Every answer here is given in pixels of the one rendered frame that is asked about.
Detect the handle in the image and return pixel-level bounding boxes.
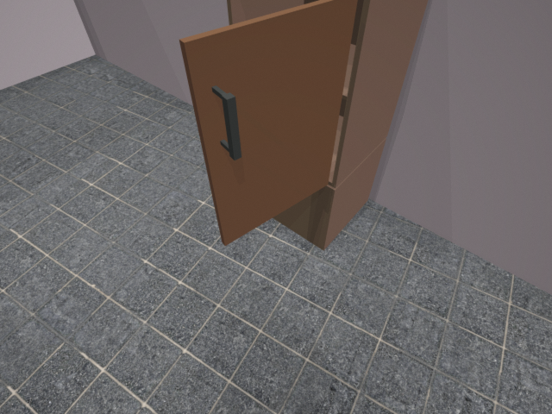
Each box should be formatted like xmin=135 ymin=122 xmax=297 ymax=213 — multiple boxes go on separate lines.
xmin=211 ymin=85 xmax=242 ymax=160

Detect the cupboard door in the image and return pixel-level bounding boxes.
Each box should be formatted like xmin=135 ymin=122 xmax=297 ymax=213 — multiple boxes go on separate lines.
xmin=179 ymin=0 xmax=358 ymax=246

